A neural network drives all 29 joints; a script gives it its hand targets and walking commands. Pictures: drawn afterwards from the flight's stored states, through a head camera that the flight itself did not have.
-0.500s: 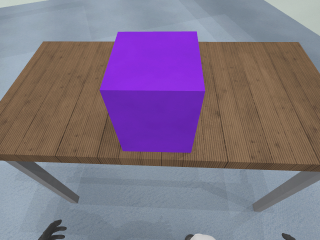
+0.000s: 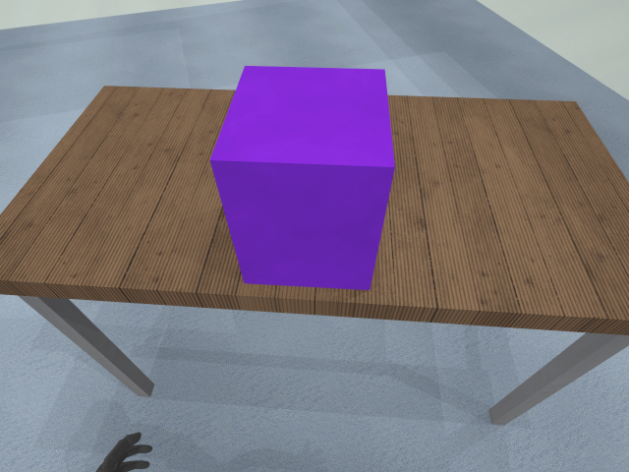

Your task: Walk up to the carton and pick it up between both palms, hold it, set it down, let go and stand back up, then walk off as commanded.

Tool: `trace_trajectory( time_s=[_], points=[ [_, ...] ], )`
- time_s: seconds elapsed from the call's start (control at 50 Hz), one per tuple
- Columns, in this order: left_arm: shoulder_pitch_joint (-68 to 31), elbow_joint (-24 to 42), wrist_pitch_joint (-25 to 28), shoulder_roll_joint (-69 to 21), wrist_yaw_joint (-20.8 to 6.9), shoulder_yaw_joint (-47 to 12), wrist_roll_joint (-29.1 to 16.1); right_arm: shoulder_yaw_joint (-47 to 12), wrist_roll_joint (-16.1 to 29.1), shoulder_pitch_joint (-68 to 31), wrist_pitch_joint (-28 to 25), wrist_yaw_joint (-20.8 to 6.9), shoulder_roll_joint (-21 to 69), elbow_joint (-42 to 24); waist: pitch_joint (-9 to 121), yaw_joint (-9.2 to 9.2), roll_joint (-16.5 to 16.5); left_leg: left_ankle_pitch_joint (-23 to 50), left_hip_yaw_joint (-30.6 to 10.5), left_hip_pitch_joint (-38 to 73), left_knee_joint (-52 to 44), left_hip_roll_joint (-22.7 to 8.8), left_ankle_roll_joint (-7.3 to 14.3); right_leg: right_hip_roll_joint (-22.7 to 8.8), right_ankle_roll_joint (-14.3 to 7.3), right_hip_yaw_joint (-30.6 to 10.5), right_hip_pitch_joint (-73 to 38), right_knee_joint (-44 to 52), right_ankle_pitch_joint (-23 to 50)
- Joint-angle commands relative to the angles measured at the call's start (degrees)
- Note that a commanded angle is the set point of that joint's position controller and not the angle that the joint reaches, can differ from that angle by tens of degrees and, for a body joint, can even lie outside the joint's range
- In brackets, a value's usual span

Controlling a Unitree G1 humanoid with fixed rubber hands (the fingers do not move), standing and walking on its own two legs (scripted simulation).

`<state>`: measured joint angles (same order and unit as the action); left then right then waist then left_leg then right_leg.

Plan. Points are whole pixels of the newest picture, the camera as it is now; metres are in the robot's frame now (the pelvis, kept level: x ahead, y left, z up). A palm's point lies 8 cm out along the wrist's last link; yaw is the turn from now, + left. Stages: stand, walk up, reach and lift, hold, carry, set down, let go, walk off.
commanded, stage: walk up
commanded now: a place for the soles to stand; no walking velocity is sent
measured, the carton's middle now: (310, 183) +0.49 +0.05 +0.08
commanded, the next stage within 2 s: reach and lift in 1.30 s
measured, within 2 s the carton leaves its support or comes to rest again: neither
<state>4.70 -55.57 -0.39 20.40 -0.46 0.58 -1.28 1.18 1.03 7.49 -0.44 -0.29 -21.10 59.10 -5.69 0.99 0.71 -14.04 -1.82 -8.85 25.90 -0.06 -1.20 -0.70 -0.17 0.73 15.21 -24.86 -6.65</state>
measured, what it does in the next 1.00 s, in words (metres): stands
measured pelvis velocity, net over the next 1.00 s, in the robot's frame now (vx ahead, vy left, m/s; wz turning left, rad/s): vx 0.03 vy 0.02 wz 0.00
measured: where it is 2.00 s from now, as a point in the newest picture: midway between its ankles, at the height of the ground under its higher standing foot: outside the picture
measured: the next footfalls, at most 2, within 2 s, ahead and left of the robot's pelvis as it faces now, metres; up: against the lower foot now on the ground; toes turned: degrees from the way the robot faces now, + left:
none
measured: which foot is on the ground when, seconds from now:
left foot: down 0.00-1.00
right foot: down 0.00-1.00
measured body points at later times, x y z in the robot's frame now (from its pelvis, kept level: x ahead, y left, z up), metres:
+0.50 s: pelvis +0.01 +0.00 +0.01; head +0.03 +0.00 +0.45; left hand +0.10 +0.31 -0.12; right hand +0.09 -0.30 -0.13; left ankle +0.00 +0.14 -0.74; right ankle +0.08 -0.11 -0.74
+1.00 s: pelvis +0.03 +0.02 +0.01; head +0.04 +0.02 +0.46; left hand +0.12 +0.32 -0.12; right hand +0.14 -0.29 -0.11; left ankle +0.00 +0.14 -0.74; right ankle +0.08 -0.11 -0.74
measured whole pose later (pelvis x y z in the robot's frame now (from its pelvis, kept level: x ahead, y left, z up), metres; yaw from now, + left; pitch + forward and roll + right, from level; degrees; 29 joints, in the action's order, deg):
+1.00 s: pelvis +0.03 +0.02 +0.01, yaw +0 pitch -2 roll +0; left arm 4.9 -63.7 1.2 19.9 0.4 1.0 -1.3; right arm 0.5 1.1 5.1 -1.8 0.8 -20.5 62.3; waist -2.3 1.2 0.4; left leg -13.3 -1.6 -4.0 19.5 0.4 -0.1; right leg -1.3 1.0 0.6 10.3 -18.4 -5.9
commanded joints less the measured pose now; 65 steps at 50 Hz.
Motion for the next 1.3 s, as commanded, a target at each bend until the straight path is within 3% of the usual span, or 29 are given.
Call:
trace_trajectory(
  time_s=[0.0, 0.02, 0.08, 0.1, 0.14, 0.2, 0.26, 0.28, 0.36, 0.4, 0.44, 0.48, 0.54, 0.6, 0.62, 0.64, 0.7, 0.72, 0.76, 0.86, 0.94, 0.96, 0.98, 1.0, 1.06, 1.12, 1.2, 1.24, 1.28],
  points=[
    [-2.6, 0.3, 1.1, 12.3, 0.1, 3.3, 0.0, 2.2, 0.1, -3.6, -1.6, 0.0, -11.4, -3.4, 3.8, 0.31, -3.4, -11.4, -7.0, -8.4, -13.4, -7.8, 2.7, -7.4, -0.5, -6.9, -7.7, 6.6, -9.5],
    [-2.2, -0.2, 1.3, 11.3, -0.2, 2.9, 0.3, 2.4, -0.1, -4.2, -1.8, 0.3, -11.4, -3.6, 5.0, 1.29, -4.1, -8.9, -7.2, -7.4, -12.5, -7.6, 3.5, -7.2, -1.2, -7.5, -8.4, 7.7, -9.2],
    [-2.4, -1.0, 1.6, 11.8, -0.2, 3.2, 0.2, 2.2, -0.2, -3.7, -1.8, 0.2, -11.3, -1.7, 2.5, 0.28, -1.1, -11.3, -7.3, -6.9, -12.5, -7.3, 3.3, -6.1, 0.0, -6.6, -5.2, 9.2, -12.6],
    [-3.0, -1.1, 1.4, 10.8, -0.3, 2.8, 0.1, 2.3, -0.4, -2.4, -1.9, 0.4, -11.1, -2.6, 2.6, -0.71, -3.8, -11.1, -5.8, -6.0, -12.7, -7.6, 3.0, -6.5, 0.0, -8.0, -3.4, 9.3, -13.5],
    [-3.0, -0.8, 1.8, 11.8, -0.1, 3.4, 0.0, 2.3, -0.2, -2.0, -1.4, 0.2, -10.4, -2.2, 4.8, 0.23, -0.9, -11.4, -6.3, -8.1, -11.9, -6.6, 3.6, -6.8, -0.3, -6.8, -6.8, 9.7, -13.5],
    [-1.9, -1.6, 1.9, 12.5, 0.1, 2.8, 0.5, 1.9, 0.0, -2.7, -1.8, 0.3, -10.3, -2.8, 5.4, -0.67, -0.8, -3.5, -4.6, -2.3, -9.1, -6.4, 2.8, -8.1, -0.4, -9.0, -4.2, 12.0, -10.6],
    [-4.6, -0.5, 2.0, 12.7, -0.1, 3.4, 0.8, 2.2, -0.2, -0.2, -1.3, 0.3, -10.2, -1.8, 4.7, -1.55, 2.0, -7.5, -4.5, -5.0, -9.2, -6.0, 3.1, -8.2, -0.8, -8.3, -2.4, 12.0, -16.6],
    [-3.4, -0.9, 1.7, 10.8, 0.0, 2.7, 0.3, 2.4, -0.3, 0.1, -1.2, 0.4, -11.3, -1.7, 4.1, -1.02, -0.1, -7.9, -5.3, -5.7, -9.7, -5.7, 3.2, -7.8, -0.3, -8.8, -3.2, 11.9, -16.6],
    [-3.1, -0.5, 1.7, 11.4, -0.2, 3.0, 0.5, 2.1, -0.8, -1.1, -1.6, 0.4, -10.8, -1.7, 5.8, -0.7, 3.1, -3.5, -5.5, -4.2, -8.9, -6.2, 3.6, -8.1, -0.4, -7.4, -4.5, 11.5, -12.3],
    [-2.6, -1.1, 1.9, 10.1, 0.2, 3.0, 0.3, 2.0, -0.5, -1.7, -1.8, 0.3, -10.4, -1.2, 4.1, -0.51, -1.2, -3.0, -5.7, -6.8, -10.0, -6.1, 3.2, -7.1, -0.5, -6.8, -6.4, 10.1, -8.8],
    [-0.6, -1.5, 1.7, 11.8, 0.3, 2.8, 0.3, 2.1, 0.1, -1.7, -1.9, 0.3, -11.8, -1.7, 7.9, -0.26, -1.2, -1.8, -5.8, -4.1, -10.7, -6.4, 3.1, -6.9, 0.2, -5.2, -7.7, 8.9, -7.3],
    [-2.8, -1.7, 2.2, 11.1, 0.2, 3.2, 0.5, 2.1, -0.1, -2.3, -2.0, 0.4, -12.0, -0.1, 8.3, -0.13, 3.8, 1.6, -6.0, -3.0, -9.8, -6.8, 2.9, -6.5, 0.0, -4.3, -8.1, 8.9, -4.5],
    [-2.0, -2.6, 2.2, 11.4, 0.6, 3.2, 0.2, 2.1, -0.6, -1.9, -1.8, 0.6, -10.9, -0.5, 8.0, -0.26, -0.7, 6.5, -3.3, -2.4, -9.3, -6.3, 1.9, -7.2, -0.2, -5.1, -9.3, 9.0, 1.3],
    [-2.1, -2.9, 2.1, 9.7, 0.9, 2.6, -0.6, 1.5, 0.0, -1.5, -1.6, 0.9, -10.6, 0.8, 7.4, 0.33, 0.2, 6.9, -5.6, -4.1, -10.8, -7.6, 2.8, -8.5, -0.1, -4.8, -11.4, 8.5, 3.6],
    [0.6, -2.9, 2.2, 9.6, 1.0, 2.5, -0.3, 1.3, 0.0, -1.4, -1.9, 1.1, -10.7, -0.8, 9.9, 0.42, -4.1, 9.7, -3.4, -2.0, -9.4, -7.4, 3.1, -8.4, -0.3, -6.0, -12.9, 7.8, 6.5],
    [-1.5, -3.1, 2.2, 9.9, 0.9, 2.5, 0.0, 1.4, 0.4, -1.5, -2.0, 1.1, -10.3, 0.1, 8.9, 0.5, -0.2, 8.5, -5.5, -2.3, -10.1, -7.5, 3.1, -8.4, -0.8, -5.4, -11.4, 7.6, 5.7],
    [-1.0, -3.4, 2.6, 8.9, 1.1, 2.0, -0.4, 1.8, 0.2, -2.7, -2.2, 1.2, -11.5, 0.5, 8.5, 1.0, -0.1, 12.8, -5.3, -0.4, -8.7, -7.9, 3.0, -8.2, -0.7, -5.3, -11.2, 8.0, 10.3],
    [-1.8, -3.9, 2.4, 10.3, 1.2, 2.4, -0.2, 1.4, 0.1, -1.4, -2.1, 1.3, -10.7, 0.8, 8.1, -0.21, -2.3, 11.5, -4.3, -0.7, -9.9, -7.4, 2.7, -8.3, -0.6, -5.4, -11.5, 6.4, 8.7],
    [-1.3, -3.9, 2.2, 9.6, 1.2, 2.4, -0.3, 1.4, -0.1, -3.9, -1.8, 1.3, -9.8, 0.1, 4.9, 0.89, 0.0, 11.3, -4.1, -3.0, -10.1, -7.3, 2.5, -7.7, 0.1, -4.9, -10.2, 7.8, 8.7],
    [-2.0, -4.7, 2.6, 9.8, 1.3, 1.9, 0.1, 1.3, 0.4, -2.3, -2.1, 1.5, -9.8, 0.8, 7.4, -0.58, -1.2, 14.7, -4.1, 1.0, -10.4, -8.1, 2.2, -8.9, -0.3, -5.7, -10.9, 7.9, 12.4],
    [-2.2, -5.7, 2.3, 9.7, 1.3, 2.6, 0.2, 1.2, 0.2, -2.8, -1.8, 1.5, -10.4, 1.8, 5.1, 0.4, -1.5, 11.6, -4.2, -2.1, -10.7, -7.4, 2.4, -8.0, -0.1, -4.3, -11.1, 8.8, 6.3],
    [-1.1, -5.8, 2.3, 9.9, 1.3, 2.6, 0.1, 1.3, -0.2, -3.3, -1.9, 1.4, -11.2, 0.4, 6.3, 0.28, 2.6, 9.3, -4.0, -1.0, -10.9, -7.5, 2.3, -7.5, 0.2, -5.2, -10.9, 8.1, 7.9],
    [-2.9, -5.4, 2.3, 9.6, 1.2, 2.5, 0.0, 1.3, 0.0, -2.0, -2.1, 1.5, -11.0, 1.0, 6.3, -0.3, 0.4, 7.9, -4.4, -1.4, -11.2, -7.5, 2.2, -8.1, 0.2, -4.6, -10.7, 7.6, 6.2],
    [-0.9, -6.0, 2.0, 9.5, 1.3, 2.5, 0.0, 1.7, 0.0, -5.4, -2.1, 1.4, -10.8, 0.0, 5.1, 1.09, -0.8, 8.5, -4.4, -1.4, -12.4, -8.4, 2.4, -8.0, 0.3, -5.0, -10.1, 8.6, 6.0],
    [-1.6, -5.7, 2.0, 10.4, 1.3, 2.3, 0.0, 1.1, 0.0, -2.7, -1.9, 1.4, -9.7, 1.2, 6.3, -0.21, -2.5, 7.1, -3.2, -0.9, -12.8, -7.2, 2.1, -8.1, 0.2, -5.4, -11.7, 8.7, 3.8],
    [-1.3, -5.1, 2.3, 9.9, 1.5, 2.5, 0.3, 1.7, 0.1, -3.5, -2.2, 1.3, -10.8, 1.0, 8.2, 0.55, 0.9, 12.3, -4.5, -0.2, -10.9, -7.6, 2.5, -8.5, 0.1, -5.1, -13.2, 8.7, 9.7],
    [-0.7, -5.9, 2.3, 10.0, 1.5, 2.3, 0.1, 1.7, 0.2, -2.9, -2.0, 1.5, -10.7, 1.8, 7.1, -0.27, -2.0, 8.8, -4.0, 0.5, -12.1, -8.0, 3.0, -7.7, 0.2, -4.7, -11.2, 8.5, 5.2],
    [-1.6, -6.4, 2.2, 9.6, 1.8, 2.6, 0.2, 1.3, 0.0, -3.2, -1.9, 1.4, -10.2, 1.1, 6.5, -0.45, 0.3, 8.5, -4.4, -1.6, -12.3, -7.6, 3.0, -8.3, 0.3, -5.0, -12.1, 9.3, 5.5],
    [-1.0, -6.4, 2.2, 9.7, 1.6, 2.2, 0.6, 1.5, 0.0, -2.8, -1.9, 1.5, -9.8, 1.8, 5.8, 0.42, -1.2, 9.0, -3.2, 1.0, -12.7, -7.6, 2.4, -7.8, 0.0, -5.5, -10.2, 8.8, 4.5]
  ],
)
